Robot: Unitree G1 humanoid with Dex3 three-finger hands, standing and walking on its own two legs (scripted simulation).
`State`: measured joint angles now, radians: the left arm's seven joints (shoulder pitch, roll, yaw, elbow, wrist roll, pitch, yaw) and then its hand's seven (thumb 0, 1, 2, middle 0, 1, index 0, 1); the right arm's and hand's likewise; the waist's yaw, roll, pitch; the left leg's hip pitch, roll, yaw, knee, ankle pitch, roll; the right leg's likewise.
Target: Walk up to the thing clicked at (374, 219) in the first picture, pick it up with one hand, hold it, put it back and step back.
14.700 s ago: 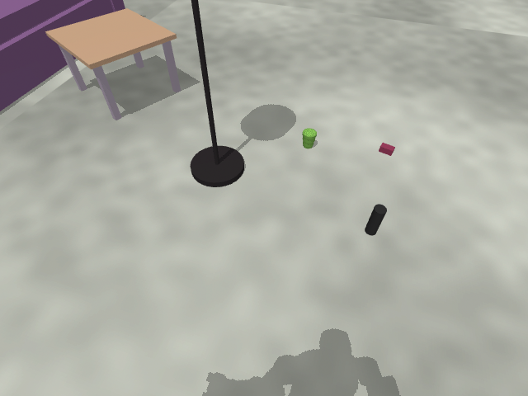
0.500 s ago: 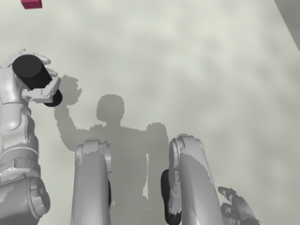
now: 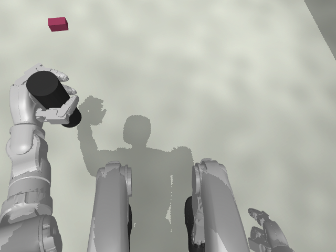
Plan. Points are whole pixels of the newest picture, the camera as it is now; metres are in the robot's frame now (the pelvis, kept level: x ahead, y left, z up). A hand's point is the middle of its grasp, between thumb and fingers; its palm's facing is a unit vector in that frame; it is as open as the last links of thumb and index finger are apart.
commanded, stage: lift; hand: left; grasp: from the side
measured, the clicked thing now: (58, 103) +0.44 +0.25 -0.02
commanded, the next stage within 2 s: hold in 1.66 s
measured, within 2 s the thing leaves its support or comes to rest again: neither
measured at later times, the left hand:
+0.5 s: hand (16, 62) +0.41 +0.22 +0.17, palm faces +0.17 -0.98 -0.05, open 7.4 cm
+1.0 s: hand out of the picture +0.40 +0.21 +0.28, palm faces +0.16 -0.99 -0.04, open 7.4 cm
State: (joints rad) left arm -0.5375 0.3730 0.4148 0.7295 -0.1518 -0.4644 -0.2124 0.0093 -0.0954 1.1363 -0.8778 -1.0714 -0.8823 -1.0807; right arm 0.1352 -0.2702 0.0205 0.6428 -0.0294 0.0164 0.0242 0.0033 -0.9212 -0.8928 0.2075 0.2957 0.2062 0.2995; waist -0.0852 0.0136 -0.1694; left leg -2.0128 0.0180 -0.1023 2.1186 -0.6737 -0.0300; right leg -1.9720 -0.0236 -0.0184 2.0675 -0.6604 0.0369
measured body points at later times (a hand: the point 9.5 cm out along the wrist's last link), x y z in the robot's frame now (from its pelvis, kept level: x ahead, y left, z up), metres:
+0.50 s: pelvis +0.03 +0.00 +0.15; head +0.18 +0.03 +0.57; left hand +0.39 +0.27 +0.17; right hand +0.20 -0.24 +0.03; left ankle +0.09 +0.13 -0.39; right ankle +0.10 -0.14 -0.39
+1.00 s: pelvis +0.06 +0.01 +0.25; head +0.15 +0.03 +0.69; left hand +0.38 +0.26 +0.28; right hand +0.21 -0.23 +0.14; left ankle +0.08 +0.13 -0.39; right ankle +0.10 -0.14 -0.39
